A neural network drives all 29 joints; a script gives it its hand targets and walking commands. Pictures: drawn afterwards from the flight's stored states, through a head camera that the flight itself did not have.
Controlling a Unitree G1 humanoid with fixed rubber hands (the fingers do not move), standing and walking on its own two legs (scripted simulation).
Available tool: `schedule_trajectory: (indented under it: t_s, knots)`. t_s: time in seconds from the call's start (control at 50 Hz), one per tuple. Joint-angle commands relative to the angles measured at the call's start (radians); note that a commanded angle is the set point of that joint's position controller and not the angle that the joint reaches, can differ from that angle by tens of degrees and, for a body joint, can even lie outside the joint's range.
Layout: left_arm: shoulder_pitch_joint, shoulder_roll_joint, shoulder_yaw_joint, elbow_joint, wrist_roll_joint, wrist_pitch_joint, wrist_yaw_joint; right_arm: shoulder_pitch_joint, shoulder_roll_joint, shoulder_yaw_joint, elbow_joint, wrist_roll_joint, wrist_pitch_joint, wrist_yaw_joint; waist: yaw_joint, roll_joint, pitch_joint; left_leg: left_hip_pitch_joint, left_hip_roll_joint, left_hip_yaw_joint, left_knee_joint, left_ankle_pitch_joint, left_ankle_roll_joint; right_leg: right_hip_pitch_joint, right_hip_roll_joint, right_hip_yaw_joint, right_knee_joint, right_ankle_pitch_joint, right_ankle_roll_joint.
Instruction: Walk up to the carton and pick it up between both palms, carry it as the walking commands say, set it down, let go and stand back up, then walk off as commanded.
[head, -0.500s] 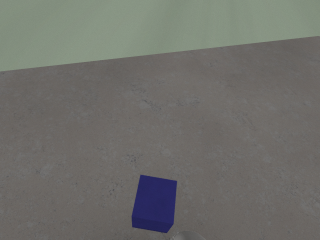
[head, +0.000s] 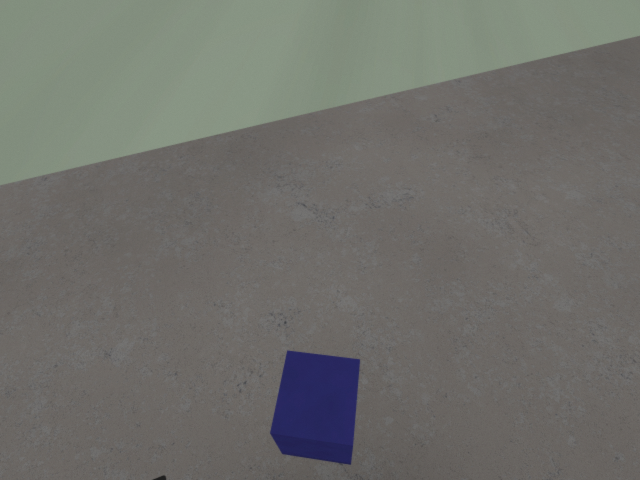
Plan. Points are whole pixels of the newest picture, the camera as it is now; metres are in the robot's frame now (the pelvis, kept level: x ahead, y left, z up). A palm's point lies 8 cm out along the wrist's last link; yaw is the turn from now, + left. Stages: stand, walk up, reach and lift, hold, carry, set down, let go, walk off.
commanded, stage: walk up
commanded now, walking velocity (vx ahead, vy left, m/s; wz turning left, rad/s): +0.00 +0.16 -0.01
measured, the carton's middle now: (319, 408) +0.38 +0.05 -0.66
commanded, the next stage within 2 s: stand in 1.64 s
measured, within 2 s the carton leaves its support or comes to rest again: neither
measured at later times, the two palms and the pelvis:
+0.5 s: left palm out of the picture +0.02 +0.31 -0.14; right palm out of the picture +0.04 -0.18 -0.13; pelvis -0.02 +0.06 +0.00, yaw +0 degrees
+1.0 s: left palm out of the picture +0.04 +0.29 -0.14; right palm out of the picture -0.04 -0.19 -0.14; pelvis -0.03 +0.06 +0.00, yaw -3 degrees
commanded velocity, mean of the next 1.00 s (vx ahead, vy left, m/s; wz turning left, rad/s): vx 0.00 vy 0.01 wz -0.07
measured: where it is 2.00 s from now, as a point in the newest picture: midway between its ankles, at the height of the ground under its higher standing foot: outside the picture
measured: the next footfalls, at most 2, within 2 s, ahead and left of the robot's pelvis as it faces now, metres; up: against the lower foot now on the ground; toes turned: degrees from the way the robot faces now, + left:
left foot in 0.18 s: +0.02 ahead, +0.17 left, +0.00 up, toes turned -6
right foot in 0.50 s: +0.01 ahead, -0.06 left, +0.00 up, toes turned +4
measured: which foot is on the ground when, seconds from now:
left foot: up 0.00-0.16, down 0.18-1.00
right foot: down 0.00-0.18, up 0.20-0.48, down 0.50-1.00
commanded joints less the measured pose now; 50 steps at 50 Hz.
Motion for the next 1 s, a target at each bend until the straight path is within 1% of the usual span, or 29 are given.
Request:
schedule_trajectory:
  t_s: [0.0,0.04,0.08,0.1,0.12,0.14,0.16,0.18,0.2,0.22,0.24,0.26,0.3,0.32,0.34,0.38,0.4,0.44,0.46,0.48,0.5,0.52,0.54,0.58,0.6,0.62,0.66,0.82,0.98]
  knots:
    - [0.117,0.217,0.063,0.006,0.003,0.004,0.020,-0.039,-0.073,-0.018,-0.077,-0.002,-0.006,0.012,0.039,-0.187,-0.024,-0.160,0.057,-0.064,0.060,0.020,-0.005,0.121,-0.331,0.261,-0.116,0.334,-0.174]
    - [0.082,0.213,0.066,0.007,0.008,0.005,0.011,-0.026,-0.053,-0.007,-0.075,0.001,-0.005,0.018,0.015,-0.225,-0.023,-0.070,0.035,-0.043,-0.037,0.016,0.004,0.046,-0.291,0.214,-0.129,0.287,-0.153]
    - [0.043,0.219,0.068,0.001,0.016,0.007,-0.001,-0.008,-0.039,0.011,-0.068,0.006,-0.011,0.018,-0.014,-0.257,-0.035,0.064,0.016,-0.013,-0.207,0.029,0.025,-0.027,-0.251,0.167,-0.128,0.254,-0.127]
    - [0.039,0.215,0.069,0.000,0.016,0.010,-0.012,0.002,-0.033,0.018,-0.060,0.011,-0.017,0.015,-0.028,-0.262,-0.046,0.128,-0.006,0.014,-0.317,0.075,0.036,-0.033,-0.222,0.149,-0.115,0.234,-0.116]
    - [0.039,0.165,0.059,0.023,0.005,0.014,-0.028,0.025,0.005,0.040,-0.039,0.010,-0.042,0.007,-0.044,-0.273,-0.069,0.256,-0.003,0.024,-0.515,0.239,0.037,-0.021,-0.126,0.073,-0.083,0.184,-0.094]
    - [0.082,0.128,0.035,0.036,0.002,0.014,-0.038,0.058,-0.031,0.029,-0.011,0.006,-0.061,-0.002,-0.046,-0.191,-0.091,0.341,0.017,0.043,-0.584,0.321,0.034,-0.035,-0.076,0.040,-0.046,0.078,-0.063]
    - [0.123,0.085,0.018,0.042,0.006,0.015,-0.042,0.091,-0.099,0.014,0.012,-0.001,-0.078,-0.009,-0.043,-0.062,-0.072,0.389,0.125,-0.056,-0.611,0.347,0.033,-0.092,-0.043,0.035,0.038,-0.051,-0.028]
    - [0.127,0.053,0.005,0.015,0.002,0.016,-0.041,0.073,-0.175,-0.002,-0.006,-0.006,-0.088,-0.013,-0.031,0.146,-0.030,0.310,0.303,-0.289,-0.684,0.450,0.071,-0.156,0.022,0.027,0.113,-0.211,0.024]
    - [0.098,0.107,0.018,0.018,-0.015,0.031,-0.031,0.021,-0.174,-0.005,-0.018,-0.006,-0.085,-0.010,-0.034,0.203,0.010,0.210,0.333,-0.294,-0.730,0.397,0.134,-0.104,0.002,0.075,0.150,-0.279,0.019]
    - [0.091,0.137,0.021,0.024,-0.018,0.038,-0.033,-0.039,-0.155,0.003,-0.030,-0.013,-0.083,-0.012,-0.026,0.189,0.044,0.179,0.302,-0.254,-0.724,0.357,0.148,-0.092,0.007,0.093,0.199,-0.238,0.018]
    - [0.090,0.141,0.021,0.036,-0.015,0.037,-0.035,-0.062,-0.141,0.005,-0.031,-0.011,-0.085,-0.019,-0.022,0.171,0.044,0.198,0.277,-0.214,-0.703,0.403,0.148,-0.101,0.020,0.092,0.241,-0.206,0.016]
    - [0.092,0.141,0.025,0.045,-0.012,0.034,-0.036,-0.062,-0.134,0.004,-0.031,-0.008,-0.088,-0.026,-0.024,0.168,0.026,0.223,0.274,-0.185,-0.679,0.505,0.154,-0.108,0.031,0.090,0.289,-0.205,0.017]
    - [0.098,0.142,0.032,0.061,-0.011,0.034,-0.035,-0.046,-0.126,0.002,-0.023,-0.007,-0.096,-0.037,-0.026,0.144,-0.010,0.253,0.300,-0.142,-0.623,0.722,0.184,-0.120,0.043,0.078,0.401,-0.232,0.027]
    - [0.091,0.130,0.031,0.063,-0.013,0.036,-0.032,-0.034,-0.116,0.003,-0.015,-0.007,-0.098,-0.041,-0.025,0.130,-0.022,0.257,0.300,-0.132,-0.607,0.780,0.193,-0.117,0.043,0.078,0.408,-0.246,0.027]
    - [0.085,0.109,0.025,0.065,-0.015,0.036,-0.030,-0.027,-0.101,0.006,-0.004,-0.007,-0.097,-0.043,-0.024,0.125,-0.027,0.262,0.285,-0.124,-0.605,0.796,0.191,-0.103,0.041,0.077,0.360,-0.244,0.024]
    - [0.079,0.081,0.010,0.067,-0.019,0.036,-0.027,-0.016,-0.087,0.006,0.021,-0.009,-0.093,-0.043,-0.031,0.148,-0.021,0.287,0.266,-0.135,-0.612,0.758,0.182,-0.081,0.043,0.061,0.226,-0.226,0.015]
    - [0.085,0.074,0.007,0.070,-0.022,0.035,-0.025,-0.013,-0.087,0.006,0.032,-0.008,-0.090,-0.041,-0.027,0.150,-0.018,0.281,0.262,-0.141,-0.603,0.735,0.178,-0.054,0.050,0.051,0.161,-0.197,0.012]
    - [0.118,0.061,0.003,0.088,-0.026,0.025,-0.018,-0.011,-0.082,0.006,0.051,-0.002,-0.084,-0.037,-0.004,0.122,-0.026,0.256,0.238,-0.139,-0.568,0.683,0.162,0.037,0.061,0.014,-0.012,-0.069,0.008]
    - [0.137,0.061,0.003,0.103,-0.027,0.016,-0.015,-0.009,-0.068,0.006,0.057,0.003,-0.084,-0.033,0.011,0.095,-0.041,0.224,0.212,-0.128,-0.550,0.614,0.149,0.120,0.040,0.007,-0.098,0.022,0.001]
    - [0.143,0.080,0.010,0.111,-0.023,0.006,-0.012,0.007,-0.040,0.012,0.060,0.005,-0.086,-0.030,0.016,0.054,-0.056,0.179,0.179,-0.122,-0.535,0.522,0.133,0.191,-0.013,0.044,-0.112,0.078,-0.013]
    - [0.140,0.114,0.017,0.111,-0.017,-0.005,-0.011,0.019,-0.008,0.020,0.057,0.007,-0.087,-0.027,0.006,-0.025,-0.060,0.143,0.122,-0.090,-0.500,0.418,0.110,0.218,-0.085,0.123,-0.119,0.187,-0.034]
    - [0.072,0.121,0.008,0.129,-0.016,-0.002,-0.015,0.032,0.017,0.031,0.068,0.012,-0.080,-0.028,-0.020,-0.124,-0.009,0.170,0.059,-0.032,-0.541,0.247,0.069,0.127,-0.123,0.188,-0.161,0.170,-0.075]
    - [0.046,0.118,0.003,0.139,-0.015,0.000,-0.016,0.037,0.010,0.031,0.085,0.010,-0.074,-0.031,-0.025,-0.140,0.036,0.201,0.064,-0.029,-0.556,0.231,0.057,0.074,-0.122,0.188,-0.181,0.081,-0.083]
    - [0.036,0.097,-0.004,0.139,-0.021,-0.002,-0.015,0.035,-0.008,0.029,0.102,0.004,-0.076,-0.031,-0.031,-0.099,0.059,0.231,0.086,-0.041,-0.574,0.292,0.060,0.044,-0.091,0.154,-0.183,0.021,-0.063]
    - [0.031,0.115,0.005,0.128,-0.020,-0.005,-0.013,0.048,-0.036,0.014,0.103,-0.001,-0.077,-0.033,-0.036,-0.102,0.064,0.214,0.105,-0.016,-0.559,0.314,0.053,0.044,-0.088,0.151,-0.175,0.032,-0.048]
    - [0.018,0.140,0.013,0.116,-0.017,-0.003,-0.015,0.047,-0.059,0.001,0.100,0.003,-0.080,-0.040,-0.039,-0.097,0.050,0.232,0.103,0.002,-0.534,0.293,0.047,0.018,-0.091,0.169,-0.148,0.082,-0.054]
    - [0.008,0.125,0.018,0.104,-0.018,-0.003,-0.016,0.078,-0.038,0.007,0.116,0.000,-0.083,-0.047,-0.039,-0.092,0.024,0.221,0.107,-0.001,-0.531,0.298,0.047,0.027,-0.087,0.153,-0.115,0.107,-0.056]
    - [0.047,0.094,0.014,0.100,-0.020,0.005,-0.015,0.086,-0.031,0.016,0.115,-0.005,-0.083,-0.052,-0.027,-0.022,0.011,0.202,0.145,-0.025,-0.553,0.341,0.066,0.020,-0.040,0.117,-0.051,0.110,-0.044]
    - [0.047,0.104,0.014,0.078,-0.018,0.008,-0.017,0.091,-0.043,0.011,0.099,-0.007,-0.076,-0.053,-0.029,-0.018,0.023,0.200,0.152,-0.018,-0.553,0.263,0.073,-0.034,-0.031,0.132,-0.047,0.066,-0.045]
